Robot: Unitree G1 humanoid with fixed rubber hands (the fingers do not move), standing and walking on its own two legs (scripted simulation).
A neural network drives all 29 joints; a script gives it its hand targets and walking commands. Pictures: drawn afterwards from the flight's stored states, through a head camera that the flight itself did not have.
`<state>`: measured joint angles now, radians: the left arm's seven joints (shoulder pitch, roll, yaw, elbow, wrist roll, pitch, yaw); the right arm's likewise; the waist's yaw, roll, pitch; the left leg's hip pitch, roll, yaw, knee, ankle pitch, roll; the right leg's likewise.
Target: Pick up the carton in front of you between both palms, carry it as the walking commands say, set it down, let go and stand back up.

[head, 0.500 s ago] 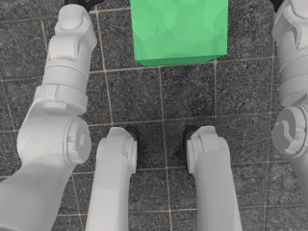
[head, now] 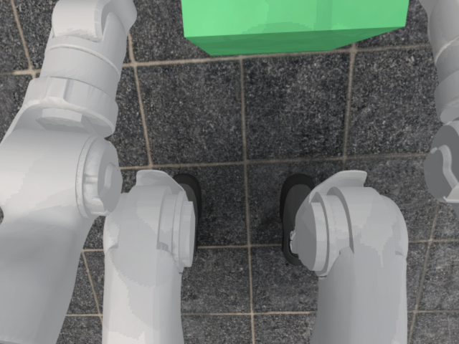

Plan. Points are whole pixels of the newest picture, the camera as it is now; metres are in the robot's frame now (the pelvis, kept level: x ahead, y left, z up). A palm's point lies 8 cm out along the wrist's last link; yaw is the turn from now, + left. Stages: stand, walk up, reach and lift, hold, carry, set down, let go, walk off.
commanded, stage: reach and lift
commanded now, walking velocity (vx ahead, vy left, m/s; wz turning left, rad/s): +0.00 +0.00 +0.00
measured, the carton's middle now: out of the picture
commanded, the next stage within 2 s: none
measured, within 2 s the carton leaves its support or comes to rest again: leaves its support in 0.76 s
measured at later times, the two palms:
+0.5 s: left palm out of the picture +0.56 +0.10 -0.17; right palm out of the picture +0.57 -0.20 -0.17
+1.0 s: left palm out of the picture +0.53 +0.11 -0.03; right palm out of the picture +0.52 -0.19 -0.03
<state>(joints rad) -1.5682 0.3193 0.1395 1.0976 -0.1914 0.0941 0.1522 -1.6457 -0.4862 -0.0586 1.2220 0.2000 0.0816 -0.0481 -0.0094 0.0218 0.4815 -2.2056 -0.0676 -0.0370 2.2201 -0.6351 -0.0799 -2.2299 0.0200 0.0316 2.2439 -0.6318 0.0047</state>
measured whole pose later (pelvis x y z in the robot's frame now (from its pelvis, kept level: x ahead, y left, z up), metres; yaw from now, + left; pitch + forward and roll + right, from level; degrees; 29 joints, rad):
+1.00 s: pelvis -0.01 +0.01 +0.05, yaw -2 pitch +40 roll +1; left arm -1.26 0.06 0.44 0.78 0.06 0.33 0.16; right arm -1.31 -0.20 -0.32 0.86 -0.07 0.36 -0.05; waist -0.02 0.04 0.07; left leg -2.15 -0.13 -0.08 2.03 -0.58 -0.10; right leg -2.18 0.10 0.09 2.04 -0.56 0.07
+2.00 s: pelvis +0.05 +0.01 +0.30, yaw -4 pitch +28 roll +0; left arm -0.60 -0.12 0.41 0.61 0.20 0.33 0.07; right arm -0.62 0.07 -0.38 0.63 -0.22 0.36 -0.02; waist -0.01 0.02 -0.21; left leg -1.19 -0.10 -0.13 1.15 -0.44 -0.04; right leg -1.21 0.09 0.13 1.15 -0.42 0.04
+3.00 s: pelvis +0.08 +0.01 +0.41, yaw -4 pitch -3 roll +0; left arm -0.33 -0.17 0.31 0.39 0.29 0.61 0.00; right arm -0.33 0.16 -0.30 0.39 -0.29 0.63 0.00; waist 0.00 0.01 -0.01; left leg -0.18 -0.05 -0.15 0.48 -0.23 -0.02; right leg -0.19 0.05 0.14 0.47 -0.22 0.02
